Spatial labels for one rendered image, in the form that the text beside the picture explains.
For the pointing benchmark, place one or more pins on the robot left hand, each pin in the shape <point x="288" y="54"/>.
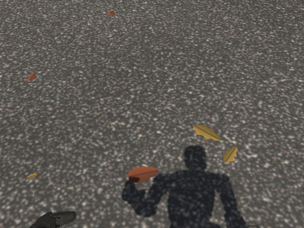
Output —
<point x="54" y="220"/>

